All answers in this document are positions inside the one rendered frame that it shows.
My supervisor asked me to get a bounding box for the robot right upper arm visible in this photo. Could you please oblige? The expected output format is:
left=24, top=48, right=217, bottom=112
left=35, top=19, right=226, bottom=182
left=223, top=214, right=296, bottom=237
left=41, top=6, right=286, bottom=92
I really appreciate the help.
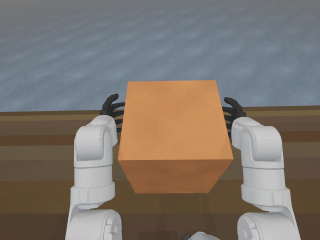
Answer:
left=237, top=212, right=300, bottom=240

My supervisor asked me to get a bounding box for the robot left hand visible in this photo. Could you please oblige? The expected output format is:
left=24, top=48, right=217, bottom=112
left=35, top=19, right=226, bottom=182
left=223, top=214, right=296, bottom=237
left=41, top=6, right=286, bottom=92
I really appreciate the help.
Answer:
left=100, top=93, right=125, bottom=133

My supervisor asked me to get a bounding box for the robot left forearm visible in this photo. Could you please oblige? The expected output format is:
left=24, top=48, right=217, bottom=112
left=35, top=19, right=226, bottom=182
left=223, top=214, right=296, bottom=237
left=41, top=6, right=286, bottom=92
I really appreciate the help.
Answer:
left=65, top=115, right=118, bottom=240

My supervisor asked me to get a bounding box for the robot right hand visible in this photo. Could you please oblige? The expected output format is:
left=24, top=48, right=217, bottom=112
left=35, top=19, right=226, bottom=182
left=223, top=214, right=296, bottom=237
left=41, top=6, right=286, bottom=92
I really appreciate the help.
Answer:
left=222, top=97, right=247, bottom=138

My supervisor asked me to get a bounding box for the robot left upper arm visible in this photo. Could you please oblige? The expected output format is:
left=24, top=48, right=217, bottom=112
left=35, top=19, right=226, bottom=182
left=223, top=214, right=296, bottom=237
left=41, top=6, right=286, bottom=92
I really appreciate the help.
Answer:
left=66, top=209, right=122, bottom=240

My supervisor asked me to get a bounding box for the robot right forearm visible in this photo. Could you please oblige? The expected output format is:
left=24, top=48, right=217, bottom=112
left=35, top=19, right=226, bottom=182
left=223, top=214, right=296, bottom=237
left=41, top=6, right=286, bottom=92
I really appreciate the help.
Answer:
left=231, top=117, right=301, bottom=240

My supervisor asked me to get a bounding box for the carton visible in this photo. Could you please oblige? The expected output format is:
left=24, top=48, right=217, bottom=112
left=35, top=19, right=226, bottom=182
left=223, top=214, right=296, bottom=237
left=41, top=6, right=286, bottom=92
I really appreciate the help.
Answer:
left=118, top=80, right=234, bottom=194

